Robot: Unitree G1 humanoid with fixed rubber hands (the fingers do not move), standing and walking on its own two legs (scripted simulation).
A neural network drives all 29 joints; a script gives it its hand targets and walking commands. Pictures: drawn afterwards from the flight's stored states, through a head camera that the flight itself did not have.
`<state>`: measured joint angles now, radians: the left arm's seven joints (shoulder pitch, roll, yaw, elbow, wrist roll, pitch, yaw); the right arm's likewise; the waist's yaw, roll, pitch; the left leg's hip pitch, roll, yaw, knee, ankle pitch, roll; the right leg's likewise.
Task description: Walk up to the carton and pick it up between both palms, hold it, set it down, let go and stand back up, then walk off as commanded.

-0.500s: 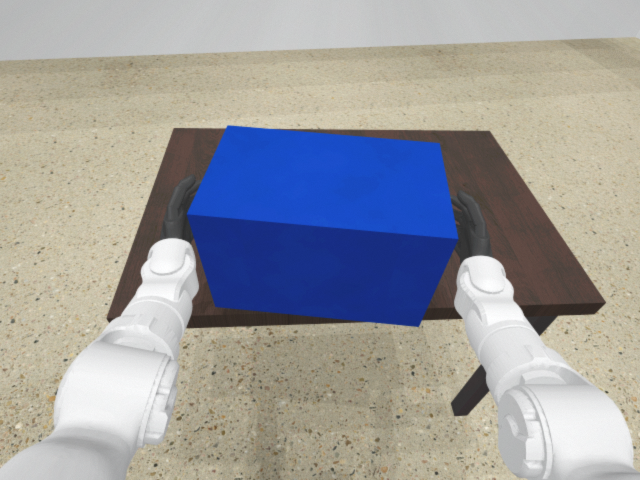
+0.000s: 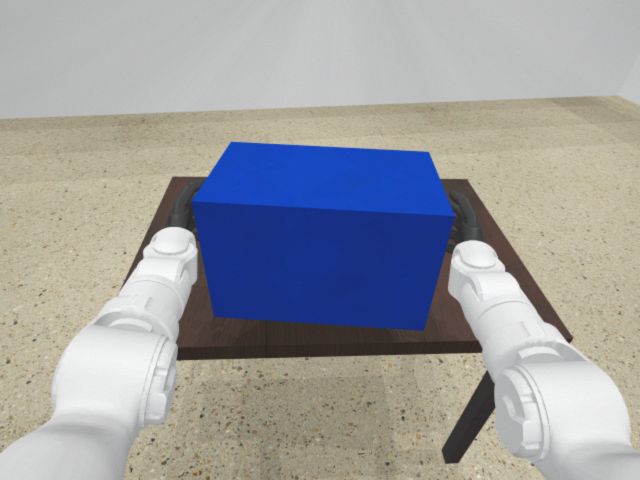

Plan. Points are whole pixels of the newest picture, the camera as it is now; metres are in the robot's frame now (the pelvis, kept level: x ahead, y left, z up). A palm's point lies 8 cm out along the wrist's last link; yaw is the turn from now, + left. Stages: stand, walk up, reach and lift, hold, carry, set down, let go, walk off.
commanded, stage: reach and lift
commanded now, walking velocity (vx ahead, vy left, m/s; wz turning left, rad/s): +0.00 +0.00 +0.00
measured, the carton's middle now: (323, 232) +0.45 +0.02 +0.12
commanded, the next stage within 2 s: hold in 0.98 s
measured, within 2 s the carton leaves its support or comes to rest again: neither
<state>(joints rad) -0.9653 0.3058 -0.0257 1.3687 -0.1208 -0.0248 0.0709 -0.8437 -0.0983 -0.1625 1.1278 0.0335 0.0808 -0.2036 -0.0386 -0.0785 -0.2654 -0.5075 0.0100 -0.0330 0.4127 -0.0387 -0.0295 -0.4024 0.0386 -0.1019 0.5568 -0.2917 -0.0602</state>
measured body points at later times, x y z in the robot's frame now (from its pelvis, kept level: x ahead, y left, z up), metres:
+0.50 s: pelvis +0.00 +0.01 +0.01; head -0.07 +0.06 +0.45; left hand +0.41 +0.24 +0.17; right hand +0.40 -0.15 +0.20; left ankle +0.10 +0.14 -0.73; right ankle -0.01 -0.06 -0.73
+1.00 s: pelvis +0.00 +0.00 +0.01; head -0.08 +0.05 +0.45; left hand +0.40 +0.23 +0.19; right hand +0.39 -0.16 +0.21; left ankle +0.10 +0.14 -0.73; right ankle -0.01 -0.06 -0.73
